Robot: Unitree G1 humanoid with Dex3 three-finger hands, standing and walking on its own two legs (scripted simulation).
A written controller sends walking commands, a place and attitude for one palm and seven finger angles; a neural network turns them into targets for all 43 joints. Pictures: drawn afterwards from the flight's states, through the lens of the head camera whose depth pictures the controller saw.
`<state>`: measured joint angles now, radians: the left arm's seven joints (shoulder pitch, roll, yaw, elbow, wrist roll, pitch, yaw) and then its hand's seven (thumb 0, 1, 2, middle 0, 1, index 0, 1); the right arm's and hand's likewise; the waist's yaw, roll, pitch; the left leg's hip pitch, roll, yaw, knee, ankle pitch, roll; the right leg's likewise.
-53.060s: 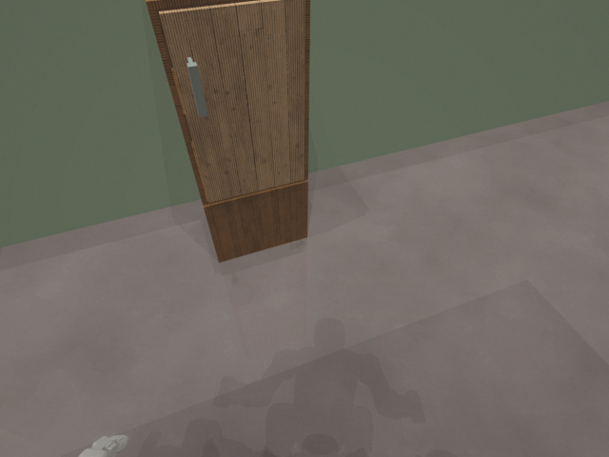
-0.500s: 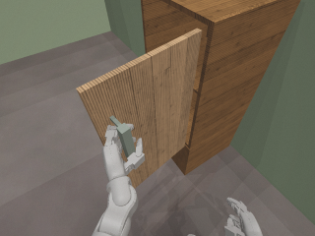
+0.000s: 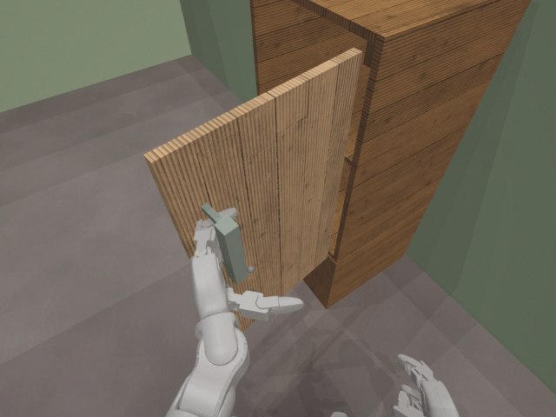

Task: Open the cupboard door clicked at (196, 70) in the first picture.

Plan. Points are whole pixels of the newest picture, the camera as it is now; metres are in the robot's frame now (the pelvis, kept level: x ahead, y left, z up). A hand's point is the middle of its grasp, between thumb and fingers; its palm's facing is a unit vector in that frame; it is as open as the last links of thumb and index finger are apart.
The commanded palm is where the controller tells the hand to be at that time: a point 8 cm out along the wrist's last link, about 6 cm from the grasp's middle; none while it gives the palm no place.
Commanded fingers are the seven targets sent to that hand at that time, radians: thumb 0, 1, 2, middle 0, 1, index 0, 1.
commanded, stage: open thumb and fingers to let go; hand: left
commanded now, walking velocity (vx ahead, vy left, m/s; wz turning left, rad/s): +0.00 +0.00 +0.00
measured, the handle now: (224, 244) +0.35 +0.10 +0.06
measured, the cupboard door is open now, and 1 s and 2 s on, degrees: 99 100 100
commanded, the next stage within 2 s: slide the hand sideways off the handle in 0.10 s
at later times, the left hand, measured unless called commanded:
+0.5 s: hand (238, 295) +0.27 +0.07 +0.07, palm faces -0.16 -0.99 +0.06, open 16.4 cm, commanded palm +0.24 +0.12 +0.06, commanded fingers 0.00 -0.50 0.30 -0.15 -0.30 -0.15 -0.30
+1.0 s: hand (207, 331) +0.22 +0.10 +0.06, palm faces -0.10 -1.00 +0.02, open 16.3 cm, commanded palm +0.19 +0.16 +0.06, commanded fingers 0.00 -0.50 0.30 -0.15 -0.30 -0.15 -0.30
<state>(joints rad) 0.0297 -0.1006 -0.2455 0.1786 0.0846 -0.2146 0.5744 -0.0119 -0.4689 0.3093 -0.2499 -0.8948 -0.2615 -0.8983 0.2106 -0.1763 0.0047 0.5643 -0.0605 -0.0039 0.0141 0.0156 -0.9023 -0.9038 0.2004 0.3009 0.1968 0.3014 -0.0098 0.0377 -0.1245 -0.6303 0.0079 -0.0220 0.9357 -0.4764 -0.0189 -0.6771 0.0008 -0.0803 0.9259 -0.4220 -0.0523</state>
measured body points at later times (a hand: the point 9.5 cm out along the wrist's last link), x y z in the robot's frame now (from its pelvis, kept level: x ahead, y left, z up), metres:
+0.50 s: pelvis -0.01 +0.02 +0.00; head +0.02 +0.00 +0.45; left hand +0.27 +0.12 +0.07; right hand +0.15 -0.20 -0.09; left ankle -0.01 +0.13 -0.69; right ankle +0.02 -0.09 -0.69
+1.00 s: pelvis +0.01 +0.03 -0.01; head +0.05 +0.02 +0.44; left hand +0.22 +0.16 +0.06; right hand +0.19 -0.19 -0.08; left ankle -0.01 +0.13 -0.69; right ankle +0.02 -0.09 -0.69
